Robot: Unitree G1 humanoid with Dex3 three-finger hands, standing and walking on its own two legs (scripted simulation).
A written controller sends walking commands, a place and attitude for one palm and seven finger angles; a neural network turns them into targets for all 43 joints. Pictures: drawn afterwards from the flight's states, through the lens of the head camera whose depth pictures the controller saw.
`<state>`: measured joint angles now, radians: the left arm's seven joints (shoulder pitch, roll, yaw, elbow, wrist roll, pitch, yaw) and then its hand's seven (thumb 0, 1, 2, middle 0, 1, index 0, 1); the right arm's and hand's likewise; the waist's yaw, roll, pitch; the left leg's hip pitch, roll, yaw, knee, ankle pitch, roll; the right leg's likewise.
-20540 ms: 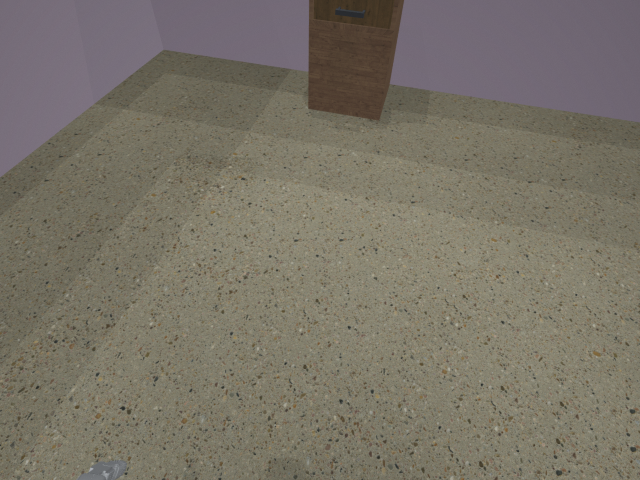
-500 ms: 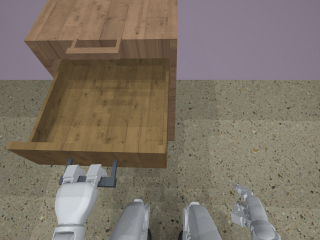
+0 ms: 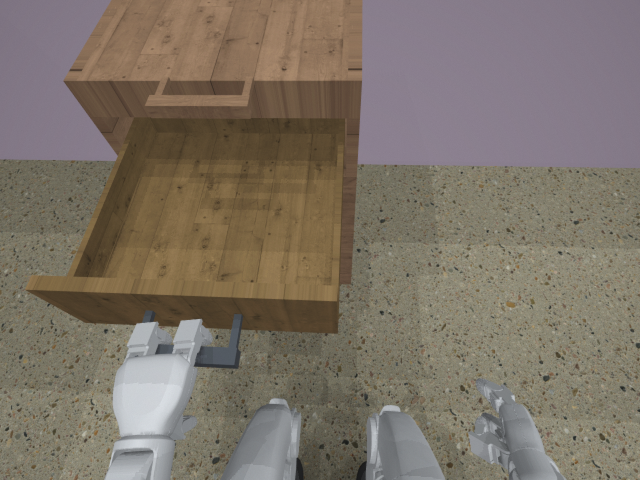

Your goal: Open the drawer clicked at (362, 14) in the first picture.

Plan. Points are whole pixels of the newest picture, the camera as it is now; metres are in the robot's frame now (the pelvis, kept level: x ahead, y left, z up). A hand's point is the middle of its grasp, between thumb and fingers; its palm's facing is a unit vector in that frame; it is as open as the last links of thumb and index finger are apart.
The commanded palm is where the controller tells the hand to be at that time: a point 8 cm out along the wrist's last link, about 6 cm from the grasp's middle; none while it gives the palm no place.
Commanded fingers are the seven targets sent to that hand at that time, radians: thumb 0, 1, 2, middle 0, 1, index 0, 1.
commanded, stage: open the thumb to release the handle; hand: left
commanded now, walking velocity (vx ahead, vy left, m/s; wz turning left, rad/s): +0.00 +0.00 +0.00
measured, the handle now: (188, 338) +0.29 +0.20 -0.05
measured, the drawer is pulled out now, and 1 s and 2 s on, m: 0.30 0.30 0.30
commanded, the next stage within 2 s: lift the hand off the handle in 0.04 s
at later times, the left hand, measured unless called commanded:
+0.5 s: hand (184, 377) +0.25 +0.20 -0.07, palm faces -0.05 -0.08 -1.00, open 13.8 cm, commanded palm +0.22 +0.20 -0.01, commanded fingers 0.00 -0.50 0.30 -0.30 -1.20 -0.30 -1.20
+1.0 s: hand (173, 371) +0.25 +0.20 -0.03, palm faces -0.04 -0.10 -0.99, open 13.8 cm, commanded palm +0.22 +0.20 +0.03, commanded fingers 0.00 -0.50 0.30 -0.30 -1.20 -0.30 -1.20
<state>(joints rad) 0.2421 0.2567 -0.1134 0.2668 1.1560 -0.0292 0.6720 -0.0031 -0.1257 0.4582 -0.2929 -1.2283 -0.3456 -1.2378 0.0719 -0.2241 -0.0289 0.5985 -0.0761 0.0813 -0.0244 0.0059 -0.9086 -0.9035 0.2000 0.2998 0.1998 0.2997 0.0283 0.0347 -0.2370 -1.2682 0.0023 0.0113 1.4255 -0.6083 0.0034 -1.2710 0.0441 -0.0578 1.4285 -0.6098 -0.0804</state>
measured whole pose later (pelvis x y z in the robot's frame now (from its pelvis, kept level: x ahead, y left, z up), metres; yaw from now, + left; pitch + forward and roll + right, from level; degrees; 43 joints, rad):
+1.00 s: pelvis +0.01 +0.01 +0.04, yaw +0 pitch +22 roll +0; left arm 0.22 0.24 -0.18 0.27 1.14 0.06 0.65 0.00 -0.49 0.30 -0.32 -1.20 -0.33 -1.20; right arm 0.10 -0.21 -0.02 0.58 -0.06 0.10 -0.02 0.01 -0.91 -0.90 0.20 0.30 0.20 0.30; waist 0.02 0.04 -0.23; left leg -1.10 0.00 0.01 1.28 -0.57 0.02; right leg -1.10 0.05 -0.05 1.27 -0.56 -0.06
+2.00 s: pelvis +0.02 +0.00 +0.08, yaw +0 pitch +15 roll +1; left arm 0.37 0.28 -0.16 0.12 1.08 0.04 0.57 -0.01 -0.49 0.30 -0.32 -1.20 -0.32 -1.20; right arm 0.15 -0.23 -0.03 0.54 -0.04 0.11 0.01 0.01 -0.91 -0.90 0.20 0.30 0.20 0.30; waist 0.02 0.06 -0.19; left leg -0.81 0.00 0.02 1.05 -0.50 0.01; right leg -0.82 0.05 -0.03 1.05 -0.50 -0.07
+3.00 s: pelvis +0.04 +0.01 +0.11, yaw -2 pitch +11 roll +1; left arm 0.43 0.32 -0.12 -0.05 1.04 0.01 0.47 -0.01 -0.49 0.30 -0.32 -1.20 -0.32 -1.20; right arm 0.16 -0.23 -0.03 0.52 -0.03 0.11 0.03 0.01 -0.91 -0.90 0.20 0.30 0.20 0.30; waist 0.04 0.06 -0.15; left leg -0.61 0.00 0.04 0.87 -0.45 0.01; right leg -0.63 0.06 0.00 0.88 -0.45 -0.06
